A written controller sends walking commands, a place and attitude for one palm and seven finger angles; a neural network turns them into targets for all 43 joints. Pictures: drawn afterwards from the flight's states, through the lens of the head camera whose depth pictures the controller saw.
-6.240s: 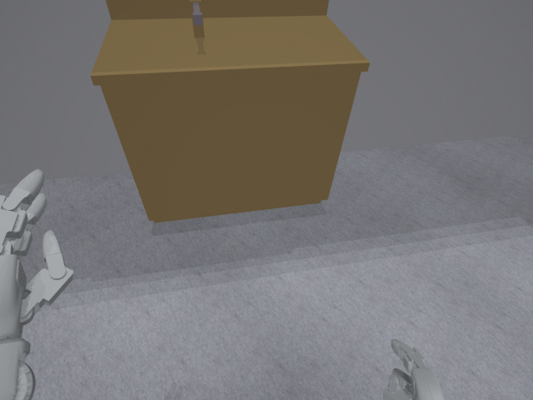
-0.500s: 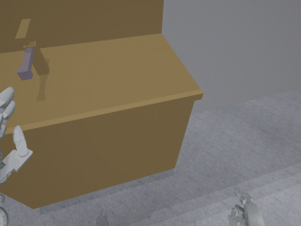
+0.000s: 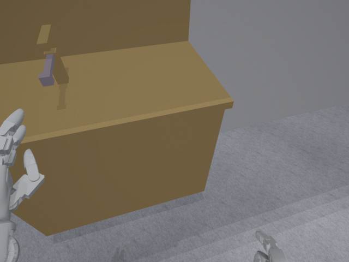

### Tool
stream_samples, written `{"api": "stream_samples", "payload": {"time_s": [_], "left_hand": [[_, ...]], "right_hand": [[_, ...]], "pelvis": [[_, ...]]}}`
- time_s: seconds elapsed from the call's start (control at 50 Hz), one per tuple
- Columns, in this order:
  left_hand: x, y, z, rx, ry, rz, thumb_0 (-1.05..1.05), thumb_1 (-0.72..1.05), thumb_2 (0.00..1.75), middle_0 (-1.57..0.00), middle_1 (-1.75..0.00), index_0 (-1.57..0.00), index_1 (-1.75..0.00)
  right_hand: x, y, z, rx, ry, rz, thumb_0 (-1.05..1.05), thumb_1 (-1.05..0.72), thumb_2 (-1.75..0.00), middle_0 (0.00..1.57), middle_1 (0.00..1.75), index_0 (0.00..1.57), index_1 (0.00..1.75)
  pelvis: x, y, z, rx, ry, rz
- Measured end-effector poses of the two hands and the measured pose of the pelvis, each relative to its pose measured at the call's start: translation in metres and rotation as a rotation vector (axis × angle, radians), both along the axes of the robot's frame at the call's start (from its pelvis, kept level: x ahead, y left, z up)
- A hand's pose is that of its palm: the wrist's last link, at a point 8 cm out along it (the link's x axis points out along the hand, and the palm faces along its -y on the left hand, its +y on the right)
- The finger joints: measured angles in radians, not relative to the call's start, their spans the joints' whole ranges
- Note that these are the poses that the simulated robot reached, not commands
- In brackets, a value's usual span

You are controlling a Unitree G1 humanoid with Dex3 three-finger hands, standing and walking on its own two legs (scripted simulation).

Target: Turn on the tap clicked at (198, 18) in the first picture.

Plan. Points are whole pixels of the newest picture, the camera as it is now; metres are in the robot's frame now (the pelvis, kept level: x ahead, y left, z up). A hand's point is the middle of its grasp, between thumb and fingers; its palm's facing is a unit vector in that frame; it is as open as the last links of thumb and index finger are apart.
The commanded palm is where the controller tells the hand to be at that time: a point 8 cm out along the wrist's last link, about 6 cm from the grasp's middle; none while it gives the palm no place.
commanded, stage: come to a stop and stand still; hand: left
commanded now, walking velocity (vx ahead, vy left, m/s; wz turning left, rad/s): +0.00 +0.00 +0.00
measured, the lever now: (46, 79) +0.53 +0.40 +0.13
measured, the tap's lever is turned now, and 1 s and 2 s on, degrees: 0 0 0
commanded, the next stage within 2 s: look again from close up in 0.14 s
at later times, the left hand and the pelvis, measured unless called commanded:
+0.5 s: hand (44, 170) +0.23 +0.25 +0.16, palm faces +0.29 -0.87 -0.40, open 7.4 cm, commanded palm +0.17 +0.29 +0.18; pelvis +0.00 +0.02 +0.00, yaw -3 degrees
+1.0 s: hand (41, 139) +0.30 +0.29 +0.15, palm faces +0.39 -0.85 -0.36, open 7.4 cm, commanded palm +0.24 +0.32 +0.18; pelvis +0.08 +0.04 -0.01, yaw -1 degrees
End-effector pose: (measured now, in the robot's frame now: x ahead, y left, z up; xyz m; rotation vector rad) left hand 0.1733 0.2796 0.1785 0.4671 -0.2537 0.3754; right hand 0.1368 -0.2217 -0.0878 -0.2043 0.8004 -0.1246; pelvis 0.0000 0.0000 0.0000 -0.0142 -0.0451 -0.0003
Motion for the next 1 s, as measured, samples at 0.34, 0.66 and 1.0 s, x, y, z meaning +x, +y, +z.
{"api": "stream_samples", "payload": {"time_s": [0.34, 0.66, 1.0], "left_hand": [[0.020, 0.043, 0.042, 0.163, -0.204, 0.037, 0.01, 0.88, 0.90, -0.22, -0.30, -0.21, -0.30], [0.022, 0.035, -0.012, -0.006, -0.056, -0.045, 0.01, 0.88, 0.90, -0.22, -0.30, -0.21, -0.30], [0.090, 0.051, -0.015, -0.018, -0.043, -0.044, 0.01, 0.89, 0.90, -0.21, -0.30, -0.20, -0.30]], "right_hand": [[-0.001, -0.005, -0.001, -0.030, -0.018, 0.069, 0.02, -0.90, -0.90, 0.20, 0.30, 0.20, 0.30], [0.007, 0.027, 0.016, 0.007, -0.096, 0.065, 0.02, -0.90, -0.90, 0.20, 0.30, 0.20, 0.30], [0.098, 0.038, 0.019, -0.020, -0.127, 0.047, 0.02, -0.90, -0.90, 0.21, 0.30, 0.20, 0.30]], "pelvis": [[-0.014, -0.005, -0.007, 0.015, -0.017, 0.006], [0.007, 0.021, -0.005, 0.013, -0.036, -0.025], [0.080, 0.040, -0.008, 0.004, 0.027, -0.010]]}}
